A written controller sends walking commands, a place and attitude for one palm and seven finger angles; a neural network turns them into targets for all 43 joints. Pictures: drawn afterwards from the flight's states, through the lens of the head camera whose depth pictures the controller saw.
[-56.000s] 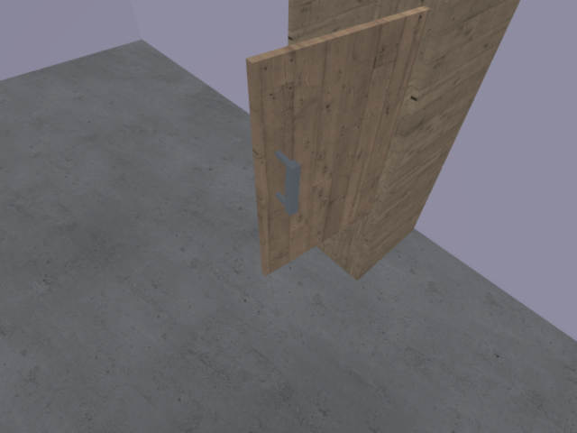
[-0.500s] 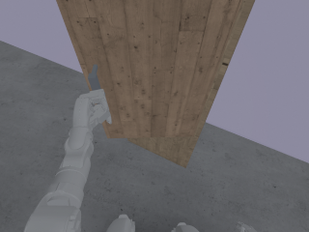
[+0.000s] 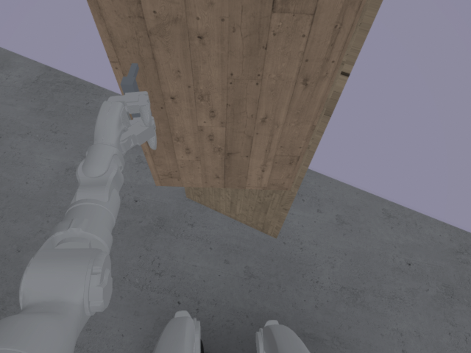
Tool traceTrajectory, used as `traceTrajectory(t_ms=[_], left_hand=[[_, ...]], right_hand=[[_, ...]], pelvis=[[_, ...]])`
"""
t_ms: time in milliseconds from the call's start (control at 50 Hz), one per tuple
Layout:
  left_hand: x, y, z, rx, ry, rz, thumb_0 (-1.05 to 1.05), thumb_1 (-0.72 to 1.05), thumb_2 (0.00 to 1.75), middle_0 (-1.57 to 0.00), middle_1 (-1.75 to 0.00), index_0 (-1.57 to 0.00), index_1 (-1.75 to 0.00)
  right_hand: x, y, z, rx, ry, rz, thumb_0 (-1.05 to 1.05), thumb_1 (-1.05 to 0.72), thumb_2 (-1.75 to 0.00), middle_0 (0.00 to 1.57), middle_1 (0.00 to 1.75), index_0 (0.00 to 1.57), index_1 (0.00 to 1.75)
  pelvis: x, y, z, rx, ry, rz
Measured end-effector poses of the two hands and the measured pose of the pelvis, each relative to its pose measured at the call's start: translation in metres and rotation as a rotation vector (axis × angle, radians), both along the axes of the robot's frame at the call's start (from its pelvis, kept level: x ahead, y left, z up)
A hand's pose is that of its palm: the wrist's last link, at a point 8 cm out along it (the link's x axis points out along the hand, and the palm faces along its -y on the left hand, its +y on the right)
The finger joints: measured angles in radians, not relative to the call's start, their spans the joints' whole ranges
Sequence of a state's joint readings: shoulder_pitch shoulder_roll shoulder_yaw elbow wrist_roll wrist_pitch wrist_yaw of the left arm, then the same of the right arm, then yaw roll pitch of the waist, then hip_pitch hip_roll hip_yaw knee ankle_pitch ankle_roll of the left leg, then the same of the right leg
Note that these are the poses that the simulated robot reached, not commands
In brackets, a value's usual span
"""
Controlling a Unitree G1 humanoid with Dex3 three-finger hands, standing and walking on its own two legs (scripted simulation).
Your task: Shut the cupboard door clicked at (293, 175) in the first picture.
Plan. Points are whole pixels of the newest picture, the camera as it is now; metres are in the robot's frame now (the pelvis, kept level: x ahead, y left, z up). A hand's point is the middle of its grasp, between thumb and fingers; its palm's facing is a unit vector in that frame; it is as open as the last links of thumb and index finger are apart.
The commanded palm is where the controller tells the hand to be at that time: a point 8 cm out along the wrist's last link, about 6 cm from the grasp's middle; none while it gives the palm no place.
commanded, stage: push the door shut along its arc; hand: left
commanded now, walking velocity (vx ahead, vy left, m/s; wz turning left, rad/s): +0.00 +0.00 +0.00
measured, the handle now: (139, 102) +0.55 +0.16 +0.09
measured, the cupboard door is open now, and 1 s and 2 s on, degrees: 25 8 2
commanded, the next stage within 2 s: pull the fist back off the door in 1.28 s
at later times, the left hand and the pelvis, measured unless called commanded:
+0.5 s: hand (168, 101) +0.54 +0.11 +0.09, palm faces -0.22 -0.97 -0.04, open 3.1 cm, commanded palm +0.55 +0.13 +0.09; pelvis -0.01 +0.01 -0.02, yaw -2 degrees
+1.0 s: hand (198, 80) +0.60 +0.05 +0.09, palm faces -0.33 -0.94 -0.04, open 2.9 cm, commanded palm +0.60 +0.08 +0.09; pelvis +0.01 +0.01 -0.04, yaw -3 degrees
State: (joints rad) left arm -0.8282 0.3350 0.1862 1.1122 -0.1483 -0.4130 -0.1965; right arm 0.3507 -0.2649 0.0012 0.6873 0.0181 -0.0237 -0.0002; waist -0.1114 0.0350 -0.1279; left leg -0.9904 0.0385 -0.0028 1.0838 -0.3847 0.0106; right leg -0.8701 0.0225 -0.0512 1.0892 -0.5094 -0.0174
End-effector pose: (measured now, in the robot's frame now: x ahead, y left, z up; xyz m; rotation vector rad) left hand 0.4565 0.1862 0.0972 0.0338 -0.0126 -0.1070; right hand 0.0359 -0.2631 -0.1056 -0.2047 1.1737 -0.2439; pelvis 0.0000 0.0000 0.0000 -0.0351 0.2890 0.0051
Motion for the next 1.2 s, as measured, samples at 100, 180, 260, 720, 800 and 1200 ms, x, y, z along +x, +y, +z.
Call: traceTrajectory(t_ms=[100, 180, 260, 720, 800, 1200], left_hand=[[0.016, -0.004, -0.002, -0.003, 0.013, -0.03, 0.01, 0.9, 0.9, -1.33, -1.5, -1.31, -1.5], [0.03, -0.007, -0.003, -0.009, 0.018, -0.044, 0.01, 0.9, 0.9, -1.32, -1.5, -1.32, -1.5], [0.044, -0.009, -0.003, -0.003, 0.02, -0.061, 0.01, 0.9, 0.9, -1.31, -1.5, -1.31, -1.5], [0.109, -0.056, -0.001, 0.005, 0.049, -0.197, 0.01, 0.9, 0.9, -1.3, -1.5, -1.29, -1.5], [0.121, -0.07, 0.001, 0.005, 0.041, -0.211, 0.01, 0.9, 0.9, -1.3, -1.5, -1.3, -1.5], [0.142, -0.077, 0.004, 0.026, 0.084, -0.265, 0.01, 0.9, 0.94, -1.3, -1.5, -1.3, -1.5]], right_hand=[[-0.02, 0.0, -0.002, -0.017, 0.04, -0.02, 0.01, -0.9, -0.9, 0.2, 0.3, 0.2, 0.3], [-0.034, 0.0, -0.003, -0.031, 0.062, -0.035, 0.01, -0.9, -0.9, 0.2, 0.3, 0.2, 0.3], [-0.046, 0.002, -0.005, -0.039, 0.083, -0.052, 0.01, -0.9, -0.9, 0.2, 0.3, 0.2, 0.3], [-0.08, 0.023, -0.012, -0.024, 0.185, -0.118, 0.01, -0.9, -0.9, 0.2, 0.3, 0.2, 0.3], [-0.085, 0.024, -0.014, -0.019, 0.202, -0.14, 0.01, -0.9, -0.9, 0.2, 0.3, 0.2, 0.3], [-0.101, 0.013, -0.015, -0.032, 0.285, -0.164, 0.01, -0.9, -0.9, 0.2, 0.3, 0.2, 0.3]], pelvis=[[-0.004, 0.003, -0.005, -0.008, 0.024, 0.0], [-0.006, 0.005, -0.01, -0.015, 0.048, -0.003], [-0.007, 0.008, -0.015, -0.02, 0.071, -0.008], [-0.001, 0.015, -0.031, -0.036, 0.166, -0.029], [0.002, 0.014, -0.033, -0.033, 0.182, -0.038], [0.006, -0.001, -0.038, -0.035, 0.21, -0.035]])
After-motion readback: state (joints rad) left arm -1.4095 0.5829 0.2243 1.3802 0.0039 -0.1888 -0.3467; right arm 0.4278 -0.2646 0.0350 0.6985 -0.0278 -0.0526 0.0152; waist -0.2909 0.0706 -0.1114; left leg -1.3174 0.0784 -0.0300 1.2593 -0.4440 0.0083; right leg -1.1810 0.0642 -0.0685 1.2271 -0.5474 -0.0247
